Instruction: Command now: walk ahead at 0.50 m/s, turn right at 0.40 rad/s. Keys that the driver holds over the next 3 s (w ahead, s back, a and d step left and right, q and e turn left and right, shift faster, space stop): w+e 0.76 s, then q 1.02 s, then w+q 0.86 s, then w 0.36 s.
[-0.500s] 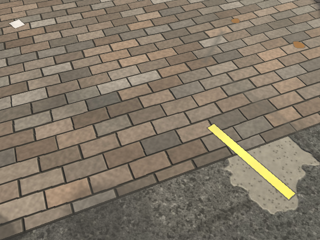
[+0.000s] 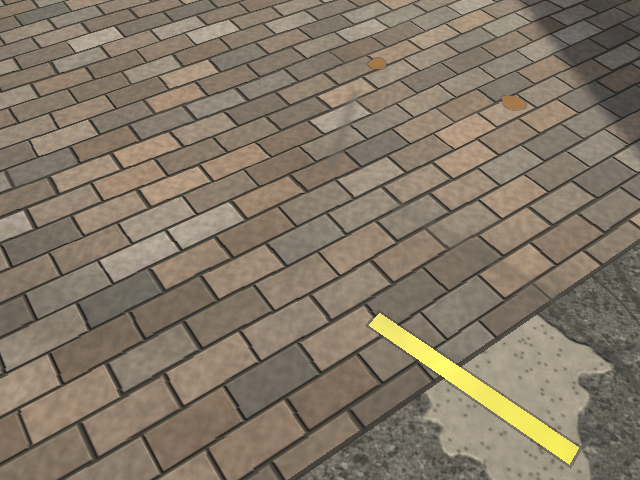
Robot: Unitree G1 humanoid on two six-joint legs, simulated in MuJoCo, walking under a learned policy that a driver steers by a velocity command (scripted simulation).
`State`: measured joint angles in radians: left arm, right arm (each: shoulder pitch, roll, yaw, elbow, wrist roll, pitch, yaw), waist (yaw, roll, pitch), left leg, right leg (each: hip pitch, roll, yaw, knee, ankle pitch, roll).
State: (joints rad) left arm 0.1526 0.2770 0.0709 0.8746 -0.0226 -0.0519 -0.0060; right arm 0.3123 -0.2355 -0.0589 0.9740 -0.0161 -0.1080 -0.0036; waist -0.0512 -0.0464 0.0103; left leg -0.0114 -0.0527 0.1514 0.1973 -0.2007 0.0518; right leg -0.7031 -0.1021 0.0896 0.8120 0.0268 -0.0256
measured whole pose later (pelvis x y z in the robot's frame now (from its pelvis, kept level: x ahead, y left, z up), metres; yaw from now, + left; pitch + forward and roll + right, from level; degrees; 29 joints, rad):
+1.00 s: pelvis +0.54 -0.10 +0.00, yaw -26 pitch +2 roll +1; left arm 0.10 0.27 0.05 0.68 0.00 -0.04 0.01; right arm 0.29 -0.26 -0.05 0.87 0.01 -0.07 0.02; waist -0.07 -0.03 0.05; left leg -0.20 -0.03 0.00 0.35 -0.18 0.03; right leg -0.54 -0.03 0.07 0.72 -0.21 0.03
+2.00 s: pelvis +0.63 -0.13 -0.01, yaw +7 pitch +2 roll -1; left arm 0.17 0.29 0.08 0.77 0.00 -0.06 0.00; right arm 0.23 -0.31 -0.07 0.64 0.02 0.03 -0.03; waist 0.00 0.04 -0.02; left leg -0.38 -0.11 -0.19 0.70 -0.42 0.05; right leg -0.25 0.03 0.04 0.49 -0.26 -0.01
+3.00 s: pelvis +1.09 +0.10 -0.02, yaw +36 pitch +2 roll +0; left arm 0.11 0.29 0.04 0.68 0.00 -0.11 -0.04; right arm 0.38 -0.30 -0.05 0.76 0.02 -0.04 -0.01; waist -0.04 0.02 0.02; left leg -0.22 -0.07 -0.15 1.02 -0.50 0.04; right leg -0.45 0.03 -0.03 0.56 -0.16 -0.05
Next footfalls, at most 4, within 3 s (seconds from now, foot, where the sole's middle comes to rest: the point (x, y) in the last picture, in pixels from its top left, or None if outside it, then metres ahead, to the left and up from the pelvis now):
0.22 right None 0.29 -0.14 -0.78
0.70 left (323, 429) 0.62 -0.02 -0.78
1.10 right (445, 418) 0.63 -0.29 -0.78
1.48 left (325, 405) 0.67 -0.03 -0.78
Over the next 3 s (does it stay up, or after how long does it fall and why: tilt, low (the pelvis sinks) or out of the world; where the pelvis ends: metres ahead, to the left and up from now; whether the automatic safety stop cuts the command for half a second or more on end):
stays up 1.09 0.10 -0.02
